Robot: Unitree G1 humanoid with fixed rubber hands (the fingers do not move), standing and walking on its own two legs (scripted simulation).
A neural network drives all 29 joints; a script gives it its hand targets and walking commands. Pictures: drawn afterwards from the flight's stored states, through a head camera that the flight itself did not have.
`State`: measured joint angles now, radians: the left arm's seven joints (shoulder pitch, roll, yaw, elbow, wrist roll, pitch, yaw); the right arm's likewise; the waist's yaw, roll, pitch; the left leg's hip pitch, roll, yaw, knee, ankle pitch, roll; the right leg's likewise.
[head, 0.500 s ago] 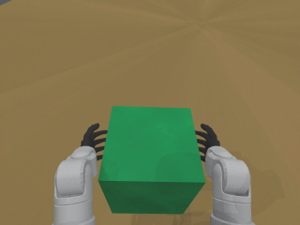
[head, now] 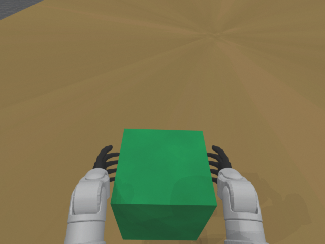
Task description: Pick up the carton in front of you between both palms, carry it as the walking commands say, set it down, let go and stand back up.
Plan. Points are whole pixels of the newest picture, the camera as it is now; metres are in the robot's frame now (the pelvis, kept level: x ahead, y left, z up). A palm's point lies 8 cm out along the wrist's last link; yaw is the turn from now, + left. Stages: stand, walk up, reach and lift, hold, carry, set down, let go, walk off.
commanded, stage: carry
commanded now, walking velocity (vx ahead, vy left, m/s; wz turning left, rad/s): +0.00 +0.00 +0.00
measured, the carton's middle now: (161, 186) +0.28 +0.00 -0.03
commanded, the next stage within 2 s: hold in 0.54 s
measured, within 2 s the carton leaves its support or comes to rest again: neither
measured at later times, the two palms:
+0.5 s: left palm (100, 177) +0.27 +0.15 +0.04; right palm (220, 177) +0.27 -0.15 +0.04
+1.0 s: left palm (88, 193) +0.22 +0.17 +0.05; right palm (216, 181) +0.25 -0.13 +0.05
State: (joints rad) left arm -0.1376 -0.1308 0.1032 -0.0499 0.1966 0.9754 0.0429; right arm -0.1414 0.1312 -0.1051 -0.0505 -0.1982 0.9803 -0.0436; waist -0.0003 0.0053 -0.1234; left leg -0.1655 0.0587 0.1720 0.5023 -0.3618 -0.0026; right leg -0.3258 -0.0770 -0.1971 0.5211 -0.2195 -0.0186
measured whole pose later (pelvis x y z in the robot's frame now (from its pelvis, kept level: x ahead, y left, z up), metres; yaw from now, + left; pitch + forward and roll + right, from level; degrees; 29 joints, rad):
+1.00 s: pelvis -0.05 -0.01 +0.01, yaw +6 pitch -8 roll +0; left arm -0.29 -0.16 0.24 0.31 0.29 0.69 0.00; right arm -0.28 0.16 -0.22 0.25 -0.30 0.73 -0.01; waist 0.00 0.03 0.04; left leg -0.03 -0.01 -0.05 0.41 -0.24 0.00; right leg -0.12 0.00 0.01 0.38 -0.12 0.00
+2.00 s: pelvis -0.06 -0.01 -0.05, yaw +8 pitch +27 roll +1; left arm -0.58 -0.17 0.36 0.53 0.24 0.16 0.08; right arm -0.58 0.11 -0.45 0.47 -0.28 0.19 0.03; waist -0.07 0.05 0.03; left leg -0.98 -0.08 -0.08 0.87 -0.35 0.00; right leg -1.06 0.02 0.09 0.82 -0.23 0.03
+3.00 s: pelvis -0.12 -0.01 -0.29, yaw +11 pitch +47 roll +1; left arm -1.36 0.11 0.30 0.92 0.17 0.29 0.11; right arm -1.18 -0.03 -0.61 0.63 -0.24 0.33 -0.05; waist -0.15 0.08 0.03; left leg -2.07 -0.18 -0.06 1.83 -0.59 -0.05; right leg -2.14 0.07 0.10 1.76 -0.44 0.08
